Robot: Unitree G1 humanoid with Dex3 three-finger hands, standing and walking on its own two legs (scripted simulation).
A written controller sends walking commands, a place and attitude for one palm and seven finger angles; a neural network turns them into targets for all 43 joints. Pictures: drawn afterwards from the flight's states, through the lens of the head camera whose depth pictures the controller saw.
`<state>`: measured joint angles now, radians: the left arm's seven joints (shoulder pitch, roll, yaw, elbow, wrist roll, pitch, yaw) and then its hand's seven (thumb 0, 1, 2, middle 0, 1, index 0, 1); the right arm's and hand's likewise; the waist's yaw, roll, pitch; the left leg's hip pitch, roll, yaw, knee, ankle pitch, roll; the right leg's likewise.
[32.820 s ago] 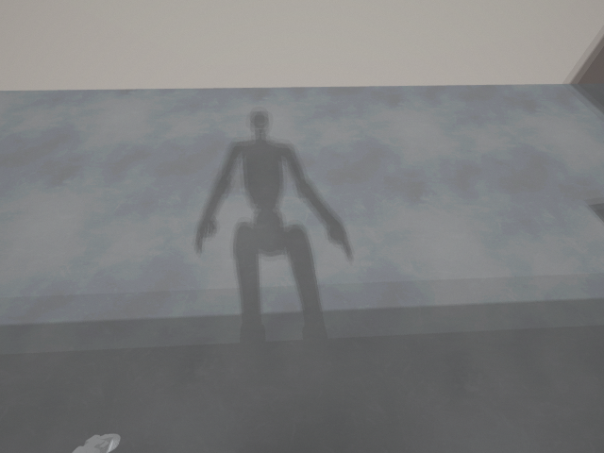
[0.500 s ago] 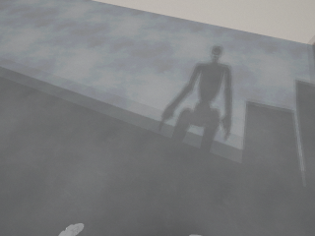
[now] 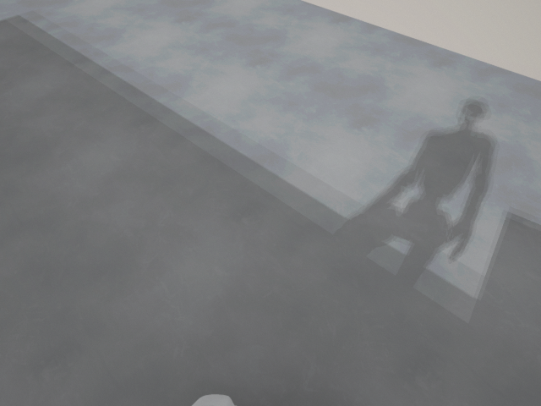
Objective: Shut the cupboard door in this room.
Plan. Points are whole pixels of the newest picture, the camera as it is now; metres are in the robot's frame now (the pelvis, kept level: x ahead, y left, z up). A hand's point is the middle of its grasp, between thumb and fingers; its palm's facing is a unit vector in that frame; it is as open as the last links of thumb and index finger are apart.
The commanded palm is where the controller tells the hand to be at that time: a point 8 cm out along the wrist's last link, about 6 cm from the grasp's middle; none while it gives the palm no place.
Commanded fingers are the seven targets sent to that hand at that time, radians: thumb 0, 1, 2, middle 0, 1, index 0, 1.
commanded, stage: turn or walk to find it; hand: left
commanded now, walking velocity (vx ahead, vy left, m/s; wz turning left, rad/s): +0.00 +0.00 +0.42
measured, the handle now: out of the picture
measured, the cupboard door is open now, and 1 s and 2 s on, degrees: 97 97 97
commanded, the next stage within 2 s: none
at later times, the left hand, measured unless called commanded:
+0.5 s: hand out of the picture +0.07 +0.24 -0.16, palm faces +0.20 -0.95 -0.24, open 7.4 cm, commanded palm none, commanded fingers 0.00 0.90 0.90 -0.20 -0.30 -0.20 -0.30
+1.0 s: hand out of the picture -0.07 +0.18 -0.16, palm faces +0.45 -0.85 -0.27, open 7.3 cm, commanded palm none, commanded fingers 0.00 0.90 0.90 -0.20 -0.30 -0.20 -0.30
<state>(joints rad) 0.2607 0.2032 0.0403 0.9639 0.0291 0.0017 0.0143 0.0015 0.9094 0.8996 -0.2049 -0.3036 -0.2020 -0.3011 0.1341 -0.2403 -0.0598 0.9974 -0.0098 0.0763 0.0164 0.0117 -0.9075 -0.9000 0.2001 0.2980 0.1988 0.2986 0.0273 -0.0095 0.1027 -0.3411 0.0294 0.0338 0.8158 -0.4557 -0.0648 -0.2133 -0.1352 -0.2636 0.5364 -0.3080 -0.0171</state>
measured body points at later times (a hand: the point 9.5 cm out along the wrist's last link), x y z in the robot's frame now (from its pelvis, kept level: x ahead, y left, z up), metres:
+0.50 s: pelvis +0.00 +0.02 +0.00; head +0.04 +0.02 +0.45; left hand +0.06 +0.29 -0.14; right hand +0.10 -0.21 -0.15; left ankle -0.02 +0.13 -0.74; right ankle +0.02 -0.12 -0.70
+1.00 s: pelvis -0.01 -0.02 +0.00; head +0.03 -0.01 +0.45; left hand -0.09 +0.23 -0.14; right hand +0.17 -0.22 -0.15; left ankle -0.09 +0.11 -0.70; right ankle +0.03 -0.10 -0.74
